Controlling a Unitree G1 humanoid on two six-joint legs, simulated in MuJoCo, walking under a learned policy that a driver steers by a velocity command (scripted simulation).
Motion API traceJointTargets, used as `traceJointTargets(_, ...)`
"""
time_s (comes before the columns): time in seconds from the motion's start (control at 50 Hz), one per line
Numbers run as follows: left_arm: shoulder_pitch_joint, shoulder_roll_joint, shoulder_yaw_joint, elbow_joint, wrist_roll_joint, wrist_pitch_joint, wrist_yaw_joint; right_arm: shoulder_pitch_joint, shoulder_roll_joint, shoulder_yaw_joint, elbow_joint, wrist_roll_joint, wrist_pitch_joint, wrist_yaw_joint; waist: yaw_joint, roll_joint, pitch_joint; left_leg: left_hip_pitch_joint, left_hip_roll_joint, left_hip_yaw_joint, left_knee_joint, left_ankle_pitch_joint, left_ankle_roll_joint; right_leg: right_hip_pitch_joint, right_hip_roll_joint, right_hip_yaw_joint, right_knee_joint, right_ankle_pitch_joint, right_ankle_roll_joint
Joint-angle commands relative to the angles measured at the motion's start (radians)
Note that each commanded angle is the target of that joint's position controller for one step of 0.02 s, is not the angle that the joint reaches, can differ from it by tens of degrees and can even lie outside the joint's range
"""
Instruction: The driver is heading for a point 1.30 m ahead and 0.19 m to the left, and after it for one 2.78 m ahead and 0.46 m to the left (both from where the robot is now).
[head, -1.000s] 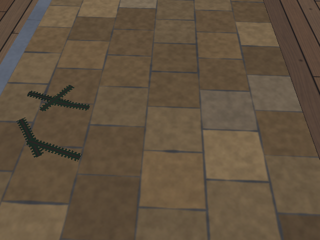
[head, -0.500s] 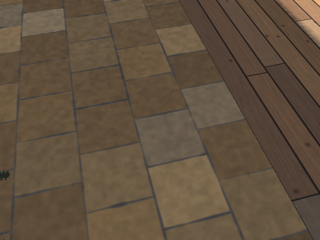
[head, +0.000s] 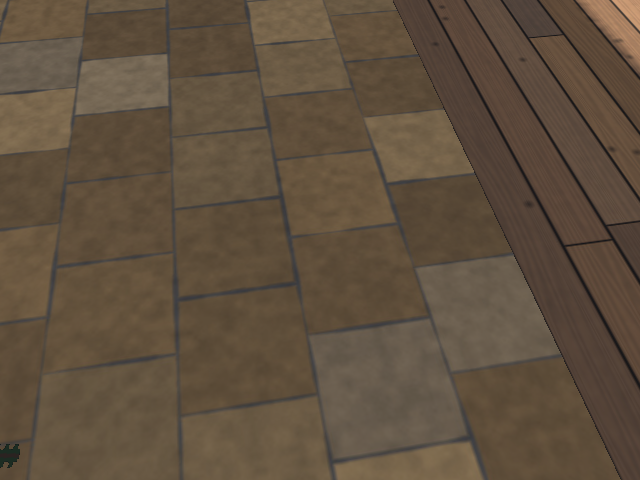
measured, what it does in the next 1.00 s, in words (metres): walks ahead, turning left: right foot, then left foot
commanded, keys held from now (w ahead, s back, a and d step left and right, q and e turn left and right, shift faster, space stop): w+q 0.54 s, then w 0.30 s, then w+e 0.16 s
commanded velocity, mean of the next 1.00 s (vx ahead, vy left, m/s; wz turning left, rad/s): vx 0.50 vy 0.00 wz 0.37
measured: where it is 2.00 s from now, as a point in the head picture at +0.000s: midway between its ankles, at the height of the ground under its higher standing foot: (255, 266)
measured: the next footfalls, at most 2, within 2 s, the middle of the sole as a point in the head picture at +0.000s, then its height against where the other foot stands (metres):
right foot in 0.38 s outside the picture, level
left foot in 0.90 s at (237, 440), level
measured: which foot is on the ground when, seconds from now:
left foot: down 0.00-0.40, up 0.42-0.88, down 0.90-1.00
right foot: up 0.00-0.36, down 0.38-0.90, up 0.92-1.00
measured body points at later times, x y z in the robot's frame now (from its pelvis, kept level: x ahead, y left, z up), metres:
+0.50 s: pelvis +0.28 -0.03 +0.00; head +0.31 -0.04 +0.45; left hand +0.39 +0.26 -0.09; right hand +0.38 -0.30 -0.13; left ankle +0.12 +0.04 -0.65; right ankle +0.36 -0.11 -0.74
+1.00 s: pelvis +0.50 +0.09 +0.00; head +0.52 +0.11 +0.45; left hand +0.37 +0.31 -0.15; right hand +0.76 -0.05 -0.10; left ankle +0.51 +0.18 -0.74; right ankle +0.42 -0.09 -0.66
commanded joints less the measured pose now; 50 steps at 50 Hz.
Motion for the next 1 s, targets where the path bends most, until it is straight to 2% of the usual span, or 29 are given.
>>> traceJointTargets(0.02,0.043,0.085,0.015,-0.072,0.012,0.020,-0.006,0.051,-0.109,-0.023,-0.034,0.011,-0.028,-0.008,0.031,0.039,-0.055,0.103,0.274,-0.348,-0.226,0.253,0.165,-0.147,-0.072,0.033,-0.059,0.019,0.045)
traceJointTargets(0.06,-0.012,0.079,0.011,-0.099,0.012,0.034,-0.008,0.079,-0.136,-0.031,-0.032,0.011,-0.029,-0.011,0.022,0.051,-0.041,0.071,0.248,-0.322,-0.248,0.236,0.160,-0.177,-0.079,0.009,-0.139,0.063,0.073)
traceJointTargets(0.12,-0.159,0.081,0.008,-0.158,0.009,0.039,-0.010,0.141,-0.136,-0.033,-0.029,0.013,-0.022,-0.013,-0.025,0.067,-0.010,0.090,0.221,-0.324,-0.260,0.228,0.123,-0.246,-0.083,-0.007,-0.298,0.190,0.104)
traceJointTargets(0.18,-0.250,0.076,0.002,-0.194,0.002,0.037,-0.016,0.199,-0.141,-0.038,-0.028,0.012,-0.016,-0.017,-0.068,0.082,-0.026,0.168,0.209,-0.334,-0.221,0.283,0.088,-0.266,-0.063,-0.004,-0.414,0.280,0.109)
traceJointTargets(0.26,-0.357,0.078,-0.008,-0.245,-0.006,0.027,-0.018,0.246,-0.147,-0.041,-0.036,-0.002,-0.009,-0.026,-0.104,0.094,-0.027,0.265,0.225,-0.380,-0.152,0.380,0.091,-0.276,-0.028,-0.001,-0.528,0.271,0.096)
traceJointTargets(0.3,-0.361,0.092,-0.009,-0.262,-0.011,0.017,-0.017,0.233,-0.158,-0.045,-0.050,-0.008,-0.008,-0.032,-0.093,0.104,-0.031,0.282,0.240,-0.413,-0.110,0.414,0.079,-0.219,-0.013,0.013,-0.595,0.243,0.079)
traceJointTargets(0.32,-0.327,0.105,-0.005,-0.258,-0.013,0.013,-0.015,0.203,-0.167,-0.048,-0.062,-0.009,-0.008,-0.036,-0.068,0.110,-0.036,0.264,0.243,-0.425,-0.088,0.425,0.063,-0.146,-0.004,0.020,-0.638,0.218,0.067)
traceJointTargets(0.36,-0.156,0.148,0.012,-0.211,-0.017,0.001,-0.001,0.136,-0.187,-0.053,-0.086,-0.008,-0.014,-0.031,0.014,0.105,-0.100,0.192,0.210,-0.424,0.047,0.533,0.020,0.122,0.038,0.008,-0.714,0.161,0.033)
traceJointTargets(0.38,-0.029,0.185,0.026,-0.184,-0.007,-0.013,0.013,0.122,-0.176,-0.049,-0.091,0.004,-0.023,-0.020,0.081,0.046,-0.177,0.123,0.148,-0.374,0.231,0.488,-0.005,0.321,-0.020,0.052,-0.766,0.179,0.000)
traceJointTargets(0.4,0.137,0.260,0.044,-0.181,0.017,-0.017,0.033,0.134,-0.097,-0.027,-0.126,0.017,-0.032,-0.014,0.129,-0.075,-0.339,0.000,0.094,-0.281,0.504,0.179,-0.023,0.552,-0.273,0.291,-0.783,-0.023,-0.050)
traceJointTargets(0.42,0.098,0.329,0.061,-0.188,0.023,0.002,0.033,0.258,-0.051,-0.019,-0.153,0.038,-0.024,-0.016,0.037,-0.302,-0.389,-0.287,-0.041,-0.168,0.713,-0.433,-0.045,0.689,-0.470,0.734,-0.901,-0.074,-0.159)
traceJointTargets(0.44,0.044,0.237,0.054,-0.194,0.006,0.015,0.026,0.244,-0.130,-0.026,-0.115,-0.001,-0.004,-0.027,0.014,-0.137,-0.270,-0.373,0.066,-0.156,0.809,-0.357,-0.039,0.573,-0.443,0.733,-0.900,-0.182,-0.164)
traceJointTargets(0.46,-0.011,0.145,0.032,-0.206,-0.004,0.015,0.021,0.165,-0.134,-0.028,-0.115,-0.012,0.001,-0.017,0.017,-0.027,-0.150,-0.365,0.098,-0.146,0.796,-0.256,-0.046,0.442,-0.384,0.561,-0.919,-0.138,-0.140)
traceJointTargets(0.48,-0.035,0.112,0.023,-0.200,-0.001,0.012,0.017,0.123,-0.113,-0.025,-0.123,-0.013,0.004,-0.008,0.007,-0.004,-0.088,-0.344,0.125,-0.135,0.761,-0.203,-0.056,0.353,-0.331,0.417,-0.948,0.000,-0.120)
traceJointTargets(0.52,-0.014,0.107,0.020,-0.175,-0.006,-0.001,0.018,0.103,-0.102,-0.024,-0.131,-0.028,0.025,0.012,-0.010,-0.079,-0.058,-0.310,0.158,-0.115,0.727,-0.172,-0.073,0.281,-0.262,0.242,-0.980,0.178,-0.088)
traceJointTargets(0.54,0.005,0.112,0.023,-0.163,-0.012,-0.011,0.015,0.100,-0.096,-0.023,-0.137,-0.028,0.034,0.019,-0.015,-0.093,-0.066,-0.304,0.158,-0.106,0.727,-0.159,-0.077,0.276,-0.257,0.199,-0.984,0.261,-0.089)
traceJointTargets(0.6,0.055,0.120,0.028,-0.133,-0.021,-0.033,0.003,0.034,-0.073,-0.015,-0.166,-0.031,0.040,0.032,-0.015,-0.077,-0.067,-0.361,0.157,-0.117,0.696,-0.096,-0.084,0.290,-0.255,0.122,-1.014,0.372,-0.115)
traceJointTargets(0.66,0.093,0.120,0.029,-0.103,-0.019,-0.034,-0.003,-0.059,-0.062,-0.005,-0.194,-0.031,0.035,0.036,-0.003,-0.067,-0.034,-0.418,0.152,-0.117,0.576,-0.009,-0.097,0.305,-0.237,0.048,-1.044,0.408,-0.123)
traceJointTargets(0.72,0.116,0.126,0.029,-0.078,-0.024,-0.029,-0.008,-0.172,-0.040,0.015,-0.226,-0.030,0.027,0.042,0.017,-0.071,-0.013,-0.361,0.151,-0.055,0.370,0.086,-0.102,0.297,-0.205,-0.031,-1.051,0.443,-0.109)
traceJointTargets(0.8,0.198,0.156,0.035,-0.027,-0.024,-0.016,-0.003,-0.280,-0.038,0.031,-0.260,-0.029,0.016,0.044,0.047,-0.076,0.003,-0.284,0.152,0.025,0.198,0.058,-0.070,0.365,-0.240,-0.044,-1.024,0.511,-0.105)
traceJointTargets(0.84,0.216,0.172,0.037,-0.005,-0.023,-0.004,0.001,-0.277,-0.051,0.030,-0.262,-0.033,0.010,0.035,0.037,-0.082,-0.001,-0.239,0.133,0.047,0.146,-0.014,-0.039,0.421,-0.260,-0.044,-0.965,0.637,-0.102)
traceJointTargets(0.86,0.221,0.177,0.037,0.005,-0.025,0.001,0.002,-0.240,-0.058,0.026,-0.249,-0.037,0.004,0.027,0.017,-0.084,-0.023,-0.161,0.109,0.058,0.112,-0.048,-0.023,0.430,-0.255,-0.044,-0.890,0.779,-0.097)
traceJointTargets(0.88,0.219,0.179,0.035,0.015,-0.031,0.008,0.003,-0.125,-0.068,0.018,-0.211,-0.043,-0.007,0.019,-0.042,-0.064,-0.082,-0.008,0.080,0.066,0.039,-0.022,-0.003,0.417,-0.231,-0.063,-0.748,0.872,-0.083)
traceJointTargets(0.9,0.217,0.161,0.027,0.009,-0.038,0.008,0.003,0.038,-0.108,0.002,-0.155,-0.059,-0.020,0.006,-0.107,-0.027,-0.185,0.241,0.120,0.018,0.022,0.005,0.023,0.300,-0.189,-0.084,-0.556,0.766,-0.065)
traceJointTargets(0.92,0.215,0.084,0.004,-0.050,-0.053,0.003,-0.004,0.195,-0.209,-0.024,-0.137,-0.081,-0.025,-0.013,-0.153,0.134,-0.338,0.545,0.417,-0.317,-0.001,-0.081,0.090,0.023,-0.110,-0.125,-0.223,0.342,-0.030)
traceJointTargets(0.94,0.284,0.066,0.008,-0.054,-0.050,0.010,0.000,0.200,-0.267,-0.039,-0.139,-0.050,-0.014,-0.019,-0.115,0.248,-0.405,0.610,0.605,-0.657,-0.114,-0.017,0.166,-0.196,0.031,-0.060,0.014,-0.248,-0.020)
traceJointTargets(0.96,0.193,0.146,0.034,-0.046,-0.032,0.024,0.008,0.144,-0.209,-0.030,-0.135,-0.019,-0.010,-0.021,-0.111,0.101,-0.271,0.487,0.541,-0.538,-0.121,-0.046,0.139,-0.251,-0.024,0.046,0.059,-0.174,-0.033)
traceJointTargets(0.98,0.157,0.118,0.030,-0.056,-0.037,0.021,0.001,0.064,-0.142,-0.010,-0.135,-0.015,-0.015,-0.019,-0.067,0.102,-0.134,0.344,0.489,-0.391,-0.165,-0.011,0.103,-0.252,-0.058,0.046,0.016,-0.092,-0.035)
traceJointTargets(1.0,0.153,0.097,0.029,-0.042,-0.037,0.025,-0.002,0.016,-0.090,0.003,-0.134,-0.014,-0.023,-0.014,-0.037,0.092,-0.078,0.250,0.437,-0.290,-0.213,0.018,0.060,-0.214,-0.084,0.037,-0.040,-0.040,-0.031)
